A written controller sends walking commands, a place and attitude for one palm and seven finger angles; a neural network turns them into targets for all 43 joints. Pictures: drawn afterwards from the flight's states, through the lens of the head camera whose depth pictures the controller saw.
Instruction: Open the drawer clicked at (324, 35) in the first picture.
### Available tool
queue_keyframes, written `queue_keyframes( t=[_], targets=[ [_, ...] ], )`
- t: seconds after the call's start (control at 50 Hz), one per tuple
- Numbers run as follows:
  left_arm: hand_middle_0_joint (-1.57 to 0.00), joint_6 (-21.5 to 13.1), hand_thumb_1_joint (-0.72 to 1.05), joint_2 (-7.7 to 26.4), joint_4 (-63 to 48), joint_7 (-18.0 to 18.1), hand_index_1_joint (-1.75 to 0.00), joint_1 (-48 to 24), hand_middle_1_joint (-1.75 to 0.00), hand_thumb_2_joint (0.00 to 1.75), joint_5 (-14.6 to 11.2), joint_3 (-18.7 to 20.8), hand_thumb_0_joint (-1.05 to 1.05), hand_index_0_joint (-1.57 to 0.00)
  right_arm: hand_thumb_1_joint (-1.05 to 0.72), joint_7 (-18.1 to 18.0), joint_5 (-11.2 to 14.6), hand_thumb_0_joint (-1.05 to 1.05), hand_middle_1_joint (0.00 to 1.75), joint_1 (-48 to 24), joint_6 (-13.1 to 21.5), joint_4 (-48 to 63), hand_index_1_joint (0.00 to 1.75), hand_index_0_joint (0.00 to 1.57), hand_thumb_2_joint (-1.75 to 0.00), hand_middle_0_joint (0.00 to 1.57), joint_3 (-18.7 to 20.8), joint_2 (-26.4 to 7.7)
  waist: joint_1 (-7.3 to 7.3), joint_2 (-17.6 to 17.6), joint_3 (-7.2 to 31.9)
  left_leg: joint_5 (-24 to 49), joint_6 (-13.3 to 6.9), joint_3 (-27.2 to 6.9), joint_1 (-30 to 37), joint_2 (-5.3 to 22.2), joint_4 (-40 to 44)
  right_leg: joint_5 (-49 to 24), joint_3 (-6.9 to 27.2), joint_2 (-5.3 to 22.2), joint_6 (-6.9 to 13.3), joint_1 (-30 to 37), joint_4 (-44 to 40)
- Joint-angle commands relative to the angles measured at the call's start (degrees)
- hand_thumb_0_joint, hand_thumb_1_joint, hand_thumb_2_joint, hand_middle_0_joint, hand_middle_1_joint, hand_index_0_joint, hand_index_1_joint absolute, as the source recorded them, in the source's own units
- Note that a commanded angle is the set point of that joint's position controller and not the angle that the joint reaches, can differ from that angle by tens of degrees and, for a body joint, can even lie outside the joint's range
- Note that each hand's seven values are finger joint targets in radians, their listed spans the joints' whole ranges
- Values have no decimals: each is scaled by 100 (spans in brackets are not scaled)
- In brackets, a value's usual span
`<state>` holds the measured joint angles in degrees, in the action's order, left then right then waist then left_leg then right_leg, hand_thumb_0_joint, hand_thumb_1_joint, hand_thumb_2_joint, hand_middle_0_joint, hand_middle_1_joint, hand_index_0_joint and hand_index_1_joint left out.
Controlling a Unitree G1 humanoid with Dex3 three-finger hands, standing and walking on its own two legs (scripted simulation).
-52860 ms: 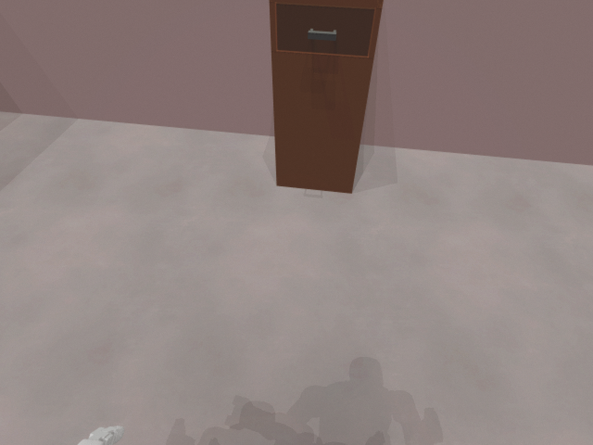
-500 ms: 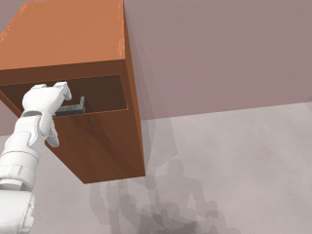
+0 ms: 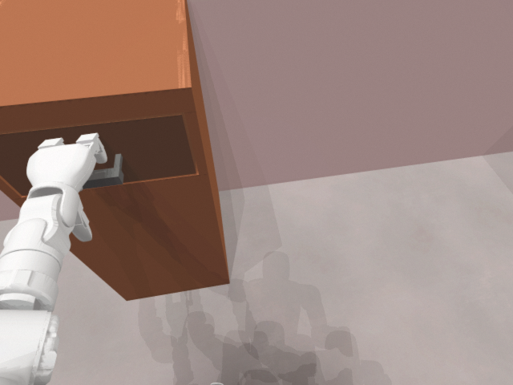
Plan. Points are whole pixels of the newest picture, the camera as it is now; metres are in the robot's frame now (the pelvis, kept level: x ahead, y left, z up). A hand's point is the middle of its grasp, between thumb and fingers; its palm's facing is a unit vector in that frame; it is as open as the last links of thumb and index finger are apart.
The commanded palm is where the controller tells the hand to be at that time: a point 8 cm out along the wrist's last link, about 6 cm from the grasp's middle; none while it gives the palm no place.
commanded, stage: lower the fingers behind the handle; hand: left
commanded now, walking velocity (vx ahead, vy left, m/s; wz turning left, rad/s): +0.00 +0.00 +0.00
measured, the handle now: (93, 170) +0.47 +0.30 +0.03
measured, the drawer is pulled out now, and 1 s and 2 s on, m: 0.00 0.00 0.00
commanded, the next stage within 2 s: lift the fingers back up to retry in 0.90 s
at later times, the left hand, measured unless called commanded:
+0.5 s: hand (80, 189) +0.42 +0.31 +0.04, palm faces -0.02 -0.01 -1.00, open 13.8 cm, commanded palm +0.40 +0.31 +0.07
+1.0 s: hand (80, 193) +0.42 +0.30 +0.04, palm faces -0.02 +0.01 -1.00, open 13.8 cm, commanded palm +0.40 +0.30 +0.07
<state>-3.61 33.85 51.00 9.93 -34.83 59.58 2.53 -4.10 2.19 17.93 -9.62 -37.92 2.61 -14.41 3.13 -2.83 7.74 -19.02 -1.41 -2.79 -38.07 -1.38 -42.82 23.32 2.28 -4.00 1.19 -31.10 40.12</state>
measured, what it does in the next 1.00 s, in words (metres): stands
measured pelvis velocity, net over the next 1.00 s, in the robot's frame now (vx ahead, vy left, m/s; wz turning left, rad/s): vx -0.02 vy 0.01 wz -0.01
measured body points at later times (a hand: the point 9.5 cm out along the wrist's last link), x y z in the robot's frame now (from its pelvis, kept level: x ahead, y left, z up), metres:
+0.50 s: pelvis -0.01 +0.01 -0.01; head +0.05 +0.02 +0.43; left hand +0.42 +0.30 +0.10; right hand +0.04 -0.26 -0.13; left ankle +0.01 +0.10 -0.71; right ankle -0.05 -0.11 -0.71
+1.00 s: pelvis -0.02 +0.01 -0.01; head +0.05 +0.02 +0.43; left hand +0.41 +0.30 +0.09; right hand +0.02 -0.26 -0.14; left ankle +0.01 +0.10 -0.71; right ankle -0.05 -0.11 -0.71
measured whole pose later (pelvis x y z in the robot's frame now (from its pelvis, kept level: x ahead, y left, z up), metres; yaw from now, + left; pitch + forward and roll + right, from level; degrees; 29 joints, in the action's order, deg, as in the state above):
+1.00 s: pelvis -0.02 +0.01 -0.01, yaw -1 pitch +16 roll -3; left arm -4.3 33.6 54.2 15.7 -38.2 60.6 0.3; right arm -2.9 2.1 20.5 -9.8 -37.5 2.5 -14.8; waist 3.4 -2.9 9.4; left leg -19.5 -2.2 -2.5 -45.3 -1.5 -48.4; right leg 23.9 2.1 -4.1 0.2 -38.1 45.4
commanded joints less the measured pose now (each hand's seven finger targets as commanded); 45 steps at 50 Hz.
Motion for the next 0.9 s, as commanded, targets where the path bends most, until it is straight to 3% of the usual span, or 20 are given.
queue_keyframes(
  t=[0.0, 0.14, 0.2, 0.24, 0.3, 0.32, 0.34, 0.36, 0.4, 0.5, 0.52, 0.54, 0.56, 0.64, 0.66, 0.72, 0.74, 0.76, 0.78, 0.88],
  targets=[
    [-30, -286, -50, 1483, -791, 203, -120, -1910, -120, 30, -35, 371, 0, -30, -90, -106, -64, 0, 30, 366, 130, 433, 30, 20, -90, 20, 346, -901, 88, -42, 1627, 1791, -214, 285, 1402, -39, 159, -2040, -218, 1, 73, 175, -409],
    [-30, -339, -50, 1474, -708, 410, -120, -1697, -120, 30, -12, 488, 0, -30, -90, 17, -78, 0, 30, 468, 109, 408, 30, 20, -90, 20, 393, -918, -6, -45, 1873, 1945, -173, 280, 1306, -24, 7, -2061, -259, -36, 88, -14, -217],
    [-30, -193, -50, 1409, -476, 480, -120, -1547, -120, 30, -8, 426, 0, -30, -90, 42, -87, 0, 30, 479, 81, 423, 30, 20, -90, 20, 381, -948, 14, 130, 1652, 1786, -173, 281, 1106, -24, -5, -1924, -302, -49, 100, -79, -208],
    [-30, -127, -50, 1532, -390, 500, -120, -1528, -120, 30, 15, 507, 0, -30, -90, 46, -71, 0, 30, 491, 51, 431, 30, 20, -90, 20, 362, -960, -21, 241, 1718, 1713, -177, 290, 1008, -38, 21, -1923, -276, -42, 79, 1, -212],
    [-30, 34, -50, 1406, -103, 488, -120, -1646, -120, 30, 36, 296, 0, -30, -90, 37, -70, 0, 30, 510, 44, 431, 30, 20, -90, 20, 337, -980, 74, 226, 1426, 1419, -180, 293, 883, -30, 34, -1602, -306, -42, 86, -220, -251],
    [-30, 61, -50, 1498, -46, 470, -120, -1731, -120, 30, 26, 357, 0, -30, -90, 41, -72, 0, 30, 520, 30, 418, 30, 20, -90, 20, 322, -998, 83, 197, 1329, 1368, -177, 278, 829, -25, 50, -1537, -299, -36, 102, -240, -269],
    [-30, 50, -50, 1633, -94, 472, -120, -1797, -120, 30, 86, 421, 0, -30, -90, 31, -54, 0, 30, 517, 11, 449, 30, 20, -90, 20, 310, -992, 37, 217, 1468, 1338, -172, 257, 859, -18, 72, -1450, -293, -39, 89, -264, -236],
    [-30, 94, -50, 1439, 53, 455, -120, -1567, -120, 30, 40, 302, 0, -30, -90, 36, -77, 0, 30, 510, 20, 480, 30, 20, -90, 20, 318, -978, 23, 162, 1419, 1307, -181, 299, 875, -26, 51, -1439, -299, -46, 103, -250, -246],
    [-30, 104, -50, 1427, 138, 406, -120, -1492, -120, 30, 34, 284, 0, -30, -90, 37, -68, 0, 30, 527, 12, 520, 30, 20, -90, 20, 295, -980, 1, 191, 1375, 1207, -166, 283, 809, -20, 64, -1318, -320, -50, 110, -299, -239],
    [-30, 109, -50, 1213, 340, 353, -120, -1656, -120, 30, 87, 46, 0, -30, -90, 35, -54, 0, 30, 577, 11, 562, 30, 20, -90, 20, 269, -991, 112, 312, 1150, 900, -174, 226, 692, 0, 53, -927, -348, -65, 112, -634, -238],
    [-30, 73, -50, 1220, 200, 343, -120, -1840, -120, 30, 61, 56, 0, -30, -90, 34, -59, 0, 30, 596, 13, 557, 30, 20, -90, 20, 277, -992, 137, 303, 1253, 940, -176, 210, 759, 24, 55, -951, -341, -56, 117, -594, -237],
    [-30, 31, -50, 1322, 89, 360, -120, -1836, -120, 30, 89, 138, 0, -30, -90, 29, -54, 0, 30, 591, 18, 578, 30, 20, -90, 20, 283, -977, 74, 148, 1453, 967, -174, 221, 867, 23, 54, -941, -317, -53, 106, -592, -214],
    [-30, 51, -50, 1166, 155, 363, -120, -1701, -120, 30, 56, 51, 0, -30, -90, 35, -70, 0, 30, 626, 21, 597, 30, 20, -90, 20, 288, -968, 67, 155, 1461, 987, -166, 199, 905, 21, 46, -907, -355, -66, 130, -596, -187],
    [-30, 1, -50, 1361, 143, 360, -120, -1759, -120, 30, 20, 204, 0, -30, -90, 12, -52, 0, 30, 650, 26, 563, 30, 20, -90, 20, 277, -974, 80, 337, 1562, 982, -187, 214, 796, 32, 6, -1006, -311, -57, 92, -522, -183],
    [-30, -1, -50, 1190, 152, 360, -120, -1696, -120, 30, -29, 89, 0, -30, -90, 20, -64, 0, 30, 649, 42, 577, 30, 20, -90, 20, 286, -966, 84, 293, 1463, 950, -190, 223, 782, 27, 5, -980, -324, -64, 99, -538, -195],
    [-30, -25, -50, 1298, 106, 376, -120, -1723, -120, 30, -6, 187, 0, -30, -90, 29, -64, 0, 30, 616, 44, 549, 30, 20, -90, 20, 284, -978, 63, 227, 1373, 915, -185, 223, 732, 36, 28, -935, -312, -61, 115, -549, -217],
    [-30, -62, -50, 1354, -23, 401, -120, -1821, -120, 30, 45, 208, 0, -30, -90, 26, -52, 0, 30, 635, 44, 550, 30, 20, -90, 20, 291, -968, 59, 201, 1509, 939, -179, 202, 797, 40, 31, -915, -318, -61, 100, -584, -185],
    [-30, -48, -50, 1264, 19, 420, -120, -1659, -120, 30, 26, 166, 0, -30, -90, 40, -70, 0, 30, 633, 50, 566, 30, 20, -90, 20, 291, -960, 16, 50, 1443, 904, -175, 212, 805, 30, 35, -857, -336, -75, 125, -592, -183],
    [-30, -47, -50, 1310, -6, 447, -120, -1711, -120, 30, 43, 207, 0, -30, -90, 34, -53, 0, 30, 613, 49, 544, 30, 20, -90, 20, 294, -956, 39, 214, 1470, 898, -188, 213, 783, 39, 34, -895, -308, -69, 104, -569, -205],
    [-30, -11, -50, 1176, -42, 506, -120, -1766, -120, 30, 27, 107, 0, -30, -90, 46, -49, 0, 30, 612, 80, 527, 30, 20, -90, 20, 298, -949, 79, 167, 1354, 773, -188, 189, 805, 40, 73, -749, -327, -73, 104, -673, -252]
  ],
)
